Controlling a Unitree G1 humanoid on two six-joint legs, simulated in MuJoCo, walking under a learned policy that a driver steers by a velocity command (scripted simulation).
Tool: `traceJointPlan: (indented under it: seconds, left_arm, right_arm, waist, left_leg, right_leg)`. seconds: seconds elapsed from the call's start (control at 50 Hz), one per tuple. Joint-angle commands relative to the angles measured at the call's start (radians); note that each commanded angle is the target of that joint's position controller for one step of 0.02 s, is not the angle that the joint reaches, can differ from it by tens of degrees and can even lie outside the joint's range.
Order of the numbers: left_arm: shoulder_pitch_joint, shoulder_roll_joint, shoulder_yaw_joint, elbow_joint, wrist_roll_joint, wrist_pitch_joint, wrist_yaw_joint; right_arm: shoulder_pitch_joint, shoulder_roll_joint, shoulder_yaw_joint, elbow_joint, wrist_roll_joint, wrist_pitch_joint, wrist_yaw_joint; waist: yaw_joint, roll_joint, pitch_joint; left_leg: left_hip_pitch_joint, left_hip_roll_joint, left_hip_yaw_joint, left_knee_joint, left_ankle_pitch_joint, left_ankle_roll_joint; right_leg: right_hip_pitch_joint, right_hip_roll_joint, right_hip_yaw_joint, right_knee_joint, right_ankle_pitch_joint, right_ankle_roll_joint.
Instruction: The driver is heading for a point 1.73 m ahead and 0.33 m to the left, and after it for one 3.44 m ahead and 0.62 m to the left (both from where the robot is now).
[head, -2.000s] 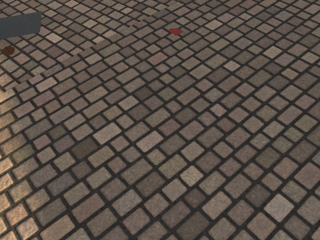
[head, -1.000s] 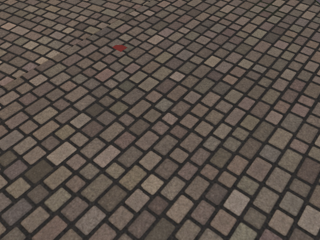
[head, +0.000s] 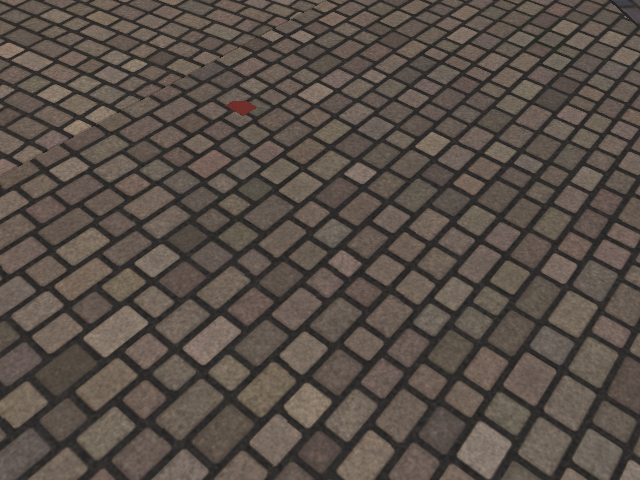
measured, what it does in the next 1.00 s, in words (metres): walks ahead: right foot, then left foot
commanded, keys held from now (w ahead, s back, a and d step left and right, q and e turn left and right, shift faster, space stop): w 0.74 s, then w+q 0.26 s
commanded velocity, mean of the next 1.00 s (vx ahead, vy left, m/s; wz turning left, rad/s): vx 0.47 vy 0.00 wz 0.06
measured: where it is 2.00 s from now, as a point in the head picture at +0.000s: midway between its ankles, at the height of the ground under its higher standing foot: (267, 283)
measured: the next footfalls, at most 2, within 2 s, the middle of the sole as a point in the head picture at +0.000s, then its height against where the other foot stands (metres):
right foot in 0.36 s outside the picture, level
left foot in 0.90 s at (275, 417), level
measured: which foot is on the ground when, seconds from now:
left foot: down 0.00-0.36, up 0.38-0.88, down 0.90-1.00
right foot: up 0.00-0.34, down 0.36-0.92, up 0.94-1.00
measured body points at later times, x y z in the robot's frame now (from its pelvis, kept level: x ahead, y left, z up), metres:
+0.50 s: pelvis +0.27 -0.02 +0.00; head +0.30 -0.02 +0.44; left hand +0.33 +0.24 -0.15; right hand +0.27 -0.25 -0.16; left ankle +0.16 +0.10 -0.64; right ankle +0.32 -0.06 -0.74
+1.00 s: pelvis +0.56 +0.04 -0.01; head +0.59 +0.04 +0.44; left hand +0.52 +0.28 -0.16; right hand +0.69 -0.20 -0.15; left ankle +0.63 +0.09 -0.74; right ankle +0.40 -0.07 -0.64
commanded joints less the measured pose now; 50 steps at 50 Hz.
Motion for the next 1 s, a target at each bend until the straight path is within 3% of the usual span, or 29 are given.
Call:
traceJointPlan:
  seconds: [0.02,0.1,0.2,0.24,0.28,0.3,0.32,0.34,0.36,0.38,0.4,0.42,0.44,0.48,0.5,0.54,0.58,0.68,0.78,0.84,0.88,0.9,0.92,0.94,0.96,0.98,1.0]
  left_arm:
    - [-0.120,0.038,0.006,-0.096,0.003,-0.037,-0.026]
    - [-0.165,0.038,0.012,-0.120,0.003,-0.013,-0.031]
    - [-0.407,0.005,-0.011,-0.222,-0.012,-0.006,-0.032]
    - [-0.444,0.010,-0.015,-0.242,-0.018,-0.005,-0.029]
    - [-0.395,0.042,-0.006,-0.241,-0.020,-0.007,-0.019]
    - [-0.324,0.064,0.004,-0.223,-0.019,-0.011,-0.012]
    - [-0.200,0.089,0.018,-0.185,-0.021,-0.019,-0.005]
    - [-0.048,0.107,0.033,-0.136,-0.018,-0.026,0.003]
    - [0.092,0.168,0.054,-0.104,0.005,-0.031,0.013]
    - [0.129,0.252,0.073,-0.108,0.028,-0.029,0.010]
    - [0.066,0.213,0.070,-0.108,-0.016,-0.019,-0.004]
    - [-0.064,0.163,0.055,-0.131,-0.028,-0.022,-0.006]
    - [-0.122,0.098,0.039,-0.139,-0.025,-0.033,-0.010]
    - [-0.113,0.032,0.016,-0.111,-0.019,-0.053,-0.002]
    - [-0.087,0.027,0.012,-0.097,-0.018,-0.062,0.001]
    - [-0.034,0.054,0.013,-0.077,-0.020,-0.076,0.005]
    - [0.004,0.080,0.014,-0.071,-0.020,-0.078,0.005]
    - [0.098,0.073,0.003,-0.062,-0.024,-0.074,0.004]
    - [0.172,0.088,0.002,-0.039,-0.012,-0.071,0.016]
    - [0.145,0.101,0.006,-0.035,-0.004,-0.071,0.029]
    - [0.120,0.122,0.013,-0.037,-0.001,-0.064,0.034]
    - [0.104,0.127,0.013,-0.048,-0.007,-0.060,0.034]
    - [0.115,0.085,0.001,-0.089,-0.029,-0.063,0.027]
    - [0.163,0.069,0.009,-0.104,-0.044,-0.070,0.008]
    - [0.061,0.113,0.018,-0.137,-0.021,-0.072,0.006]
    - [-0.034,0.112,0.018,-0.172,-0.020,-0.084,0.001]
    - [-0.060,0.101,0.019,-0.180,-0.019,-0.088,0.001]
  right_arm:
    - [0.098,-0.094,-0.010,-0.008,0.001,-0.014,-0.002]
    - [0.198,-0.066,0.009,0.035,0.007,-0.032,-0.008]
    - [0.218,-0.064,0.025,0.038,0.004,-0.034,-0.016]
    - [0.226,-0.083,0.024,0.044,0.003,-0.037,-0.020]
    - [0.205,-0.105,0.020,0.044,0.003,-0.042,-0.023]
    - [0.190,-0.118,0.016,0.042,0.003,-0.044,-0.026]
    - [0.172,-0.130,0.011,0.038,0.002,-0.041,-0.027]
    - [0.145,-0.141,0.008,0.032,0.007,-0.036,-0.025]
    - [0.148,-0.115,0.014,0.013,0.012,-0.035,-0.017]
    - [0.269,0.020,0.034,-0.006,0.032,-0.029,-0.003]
    - [0.200,-0.090,0.004,-0.008,0.017,-0.022,-0.002]
    - [0.092,-0.104,-0.003,-0.053,0.009,-0.024,0.000]
    - [0.035,-0.098,-0.005,-0.067,0.003,-0.028,0.003]
    - [0.052,-0.057,-0.005,-0.061,-0.014,-0.008,0.010]
    - [0.067,-0.033,-0.003,-0.057,-0.017,0.004,0.016]
    - [0.034,-0.029,-0.005,-0.074,-0.020,0.021,0.023]
    - [-0.062,-0.045,-0.008,-0.112,-0.022,0.031,0.028]
    - [-0.299,-0.043,0.001,-0.194,-0.004,0.029,0.035]
    - [-0.417,-0.047,0.007,-0.236,0.003,0.021,0.033]
    - [-0.370,-0.066,-0.004,-0.234,0.000,0.012,0.028]
    - [-0.172,-0.096,-0.025,-0.171,-0.003,0.002,0.018]
    - [-0.021,-0.125,-0.042,-0.121,-0.015,-0.005,0.011]
    - [0.128,-0.219,-0.071,-0.097,-0.035,-0.005,0.003]
    - [0.128,-0.258,-0.087,-0.092,-0.012,0.013,0.011]
    - [0.017,-0.239,-0.081,-0.109,0.009,0.020,0.021]
    - [-0.060,-0.190,-0.069,-0.127,0.012,0.019,0.021]
    - [-0.092,-0.142,-0.056,-0.128,0.007,0.015,0.020]
  waist:
    - [-0.008,0.068,0.165]
    - [-0.003,0.107,0.110]
    - [-0.035,0.127,0.158]
    - [-0.037,0.143,0.158]
    - [0.001,0.149,0.120]
    - [0.037,0.152,0.078]
    - [0.090,0.151,0.013]
    - [0.160,0.138,-0.058]
    - [0.202,0.077,-0.143]
    - [0.115,-0.146,-0.257]
    - [0.123,-0.030,-0.235]
    - [0.070,-0.017,-0.053]
    - [0.049,0.035,0.027]
    - [-0.018,0.039,0.065]
    - [-0.033,0.028,0.060]
    - [-0.043,0.010,0.071]
    - [-0.033,0.000,0.094]
    - [0.028,-0.016,0.114]
    - [0.064,-0.038,0.111]
    - [0.019,-0.047,0.085]
    - [-0.065,-0.049,-0.017]
    - [-0.132,-0.034,-0.089]
    - [-0.163,0.081,-0.201]
    - [-0.112,0.268,-0.288]
    - [-0.074,0.115,-0.180]
    - [-0.060,0.063,-0.065]
    - [-0.022,-0.001,0.008]
  left_leg:
    - [0.154,0.302,-0.411,-0.366,-0.054,0.099]
    - [0.225,0.237,-0.215,-0.307,0.475,0.079]
    - [0.150,0.196,-0.125,-0.322,0.664,0.070]
    - [0.150,0.209,-0.112,-0.318,0.756,0.070]
    - [0.187,0.230,-0.096,-0.241,0.984,0.061]
    - [0.210,0.237,-0.087,-0.154,1.102,0.054]
    - [0.229,0.238,-0.082,-0.014,1.155,0.050]
    - [0.184,0.222,-0.067,0.171,1.079,0.043]
    - [0.016,0.182,-0.047,0.433,0.776,0.039]
    - [-0.324,-0.001,-0.016,0.853,-0.119,0.007]
    - [-0.439,-0.010,-0.133,0.960,-0.151,0.026]
    - [-0.499,0.056,-0.134,0.922,-0.044,0.035]
    - [-0.468,0.088,-0.128,0.864,0.019,0.035]
    - [-0.351,0.128,-0.128,0.768,0.045,0.017]
    - [-0.322,0.133,-0.123,0.733,0.044,0.006]
    - [-0.348,0.141,-0.096,0.675,0.060,-0.011]
    - [-0.424,0.157,-0.070,0.601,0.127,-0.029]
    - [-0.470,0.138,-0.006,0.311,0.297,-0.054]
    - [-0.468,0.092,0.031,0.140,0.307,-0.018]
    - [-0.364,0.040,0.047,0.089,0.201,0.041]
    - [-0.160,-0.028,0.068,0.043,0.153,0.089]
    - [0.044,-0.007,0.028,-0.004,0.186,0.121]
    - [0.323,0.220,-0.282,-0.008,0.121,0.208]
    - [0.494,0.421,-0.796,-0.165,0.131,0.355]
    - [0.422,0.374,-0.728,-0.196,0.070,0.323]
    - [0.283,0.352,-0.599,-0.221,0.109,0.292]
    - [0.157,0.310,-0.516,-0.250,0.214,0.251]
  right_leg:
    - [-0.416,-0.080,0.007,0.140,0.138,0.003]
    - [-0.440,-0.060,-0.068,0.114,0.200,0.035]
    - [-0.372,-0.016,-0.148,-0.179,0.294,0.043]
    - [-0.283,0.009,-0.174,-0.287,0.314,0.021]
    - [-0.171,0.041,-0.178,-0.334,0.304,-0.020]
    - [-0.093,0.063,-0.174,-0.343,0.283,-0.040]
    - [0.017,0.079,-0.158,-0.366,0.270,-0.061]
    - [0.190,0.070,-0.142,-0.445,0.310,-0.082]
    - [0.402,-0.084,0.026,-0.474,0.161,-0.120]
    - [0.644,-0.407,0.549,-0.537,0.092,-0.273]
    - [0.570,-0.394,0.719,-0.687,-0.075,-0.295]
    - [0.410,-0.367,0.551,-0.730,-0.123,-0.253]
    - [0.274,-0.326,0.445,-0.767,-0.011,-0.221]
    - [0.116,-0.245,0.271,-0.791,0.201,-0.162]
    - [0.094,-0.228,0.221,-0.796,0.266,-0.151]
    - [0.087,-0.206,0.156,-0.806,0.369,-0.147]
    - [0.103,-0.191,0.115,-0.831,0.395,-0.140]
    - [0.183,-0.151,0.035,-0.827,0.578,-0.095]
    - [0.364,-0.191,-0.003,-0.786,0.707,-0.093]
    - [0.434,-0.224,-0.060,-0.677,0.979,-0.077]
    - [0.444,-0.219,-0.101,-0.425,1.161,-0.054]
    - [0.337,-0.199,-0.130,-0.224,1.046,-0.034]
    - [0.059,-0.135,-0.172,0.108,0.692,-0.001]
    - [-0.255,0.082,-0.107,0.446,-0.085,0.035]
    - [-0.382,0.002,0.026,0.477,-0.024,0.014]
    - [-0.403,-0.041,0.029,0.428,0.065,0.015]
    - [-0.360,-0.073,0.028,0.342,0.112,0.020]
